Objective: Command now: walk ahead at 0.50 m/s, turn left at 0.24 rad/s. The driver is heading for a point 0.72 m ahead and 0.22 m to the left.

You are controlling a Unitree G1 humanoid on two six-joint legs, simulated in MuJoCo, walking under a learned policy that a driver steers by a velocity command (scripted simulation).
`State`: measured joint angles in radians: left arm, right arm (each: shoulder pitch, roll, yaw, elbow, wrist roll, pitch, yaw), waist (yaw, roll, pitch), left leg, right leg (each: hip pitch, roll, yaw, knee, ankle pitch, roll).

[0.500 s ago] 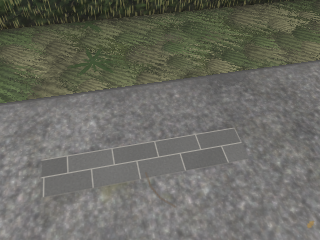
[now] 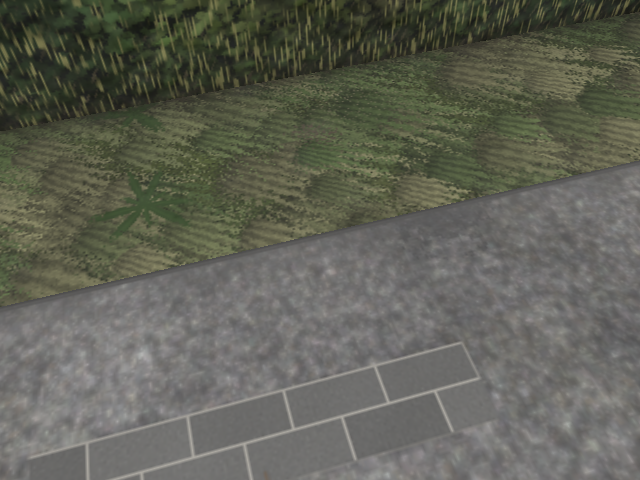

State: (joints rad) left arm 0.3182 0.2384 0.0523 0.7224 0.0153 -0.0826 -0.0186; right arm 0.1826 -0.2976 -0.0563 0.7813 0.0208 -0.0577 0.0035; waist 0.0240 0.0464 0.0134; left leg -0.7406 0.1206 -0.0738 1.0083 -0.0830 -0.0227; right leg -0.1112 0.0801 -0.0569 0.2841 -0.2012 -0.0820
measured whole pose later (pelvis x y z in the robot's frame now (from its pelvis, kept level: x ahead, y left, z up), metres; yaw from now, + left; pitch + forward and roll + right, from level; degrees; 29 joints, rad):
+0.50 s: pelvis +0.29 +0.08 +0.00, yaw +17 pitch +2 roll +0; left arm 0.14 0.29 0.04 0.66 0.02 -0.10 0.00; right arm 0.30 -0.28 -0.06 0.70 0.01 -0.05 0.01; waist -0.03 -0.02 0.03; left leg -0.25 -0.13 -0.07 0.38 -0.17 0.11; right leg -0.63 -0.09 0.08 1.03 -0.29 0.05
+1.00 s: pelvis +0.55 +0.11 +0.00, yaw +31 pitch +2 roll -1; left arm 0.34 0.25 0.06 0.80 0.01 -0.09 -0.01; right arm 0.18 -0.30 -0.06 0.65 0.00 -0.04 0.00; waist 0.06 0.05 0.01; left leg -0.61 0.05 -0.07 0.95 -0.27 -0.01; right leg -0.17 0.02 -0.04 0.34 -0.20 -0.03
